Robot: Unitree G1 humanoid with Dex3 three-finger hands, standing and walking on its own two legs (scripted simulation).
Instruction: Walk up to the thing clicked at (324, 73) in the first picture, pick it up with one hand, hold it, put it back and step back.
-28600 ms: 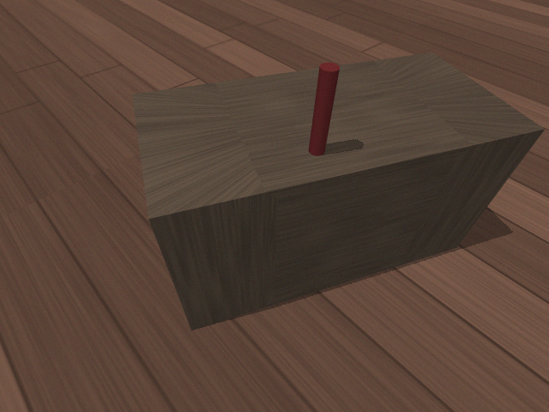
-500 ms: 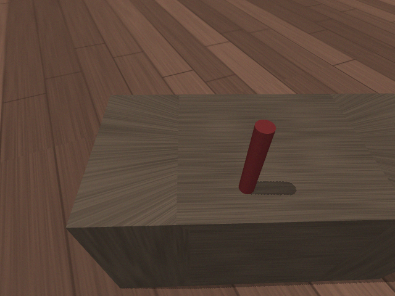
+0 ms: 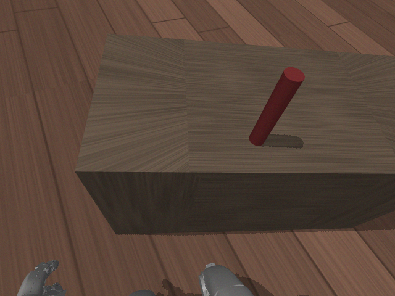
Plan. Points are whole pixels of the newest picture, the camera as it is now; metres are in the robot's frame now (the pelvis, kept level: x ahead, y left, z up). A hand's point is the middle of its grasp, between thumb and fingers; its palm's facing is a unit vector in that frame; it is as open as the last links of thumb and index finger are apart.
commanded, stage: step back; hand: right
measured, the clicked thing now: (272, 112) +0.53 -0.20 +0.01
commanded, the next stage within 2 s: none
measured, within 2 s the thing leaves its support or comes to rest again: neither
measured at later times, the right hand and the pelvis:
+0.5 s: hand out of the picture -0.01 -0.30 -0.15, palm faces +0.06 +0.93 -0.37, open 7.4 cm; pelvis -0.10 -0.02 +0.00, yaw -5 degrees
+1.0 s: hand out of the picture -0.14 -0.28 -0.12, palm faces +0.00 +0.90 -0.44, open 7.4 cm; pelvis -0.25 -0.01 +0.00, yaw -3 degrees
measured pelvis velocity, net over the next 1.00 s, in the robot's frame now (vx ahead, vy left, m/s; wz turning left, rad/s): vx -0.25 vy -0.01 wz -0.06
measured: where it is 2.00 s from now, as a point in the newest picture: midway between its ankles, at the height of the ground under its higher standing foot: outside the picture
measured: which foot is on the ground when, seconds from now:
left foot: down 0.00-0.36, up 0.38-0.72, down 0.74-1.00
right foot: up 0.00-0.32, down 0.34-0.74, up 0.76-1.00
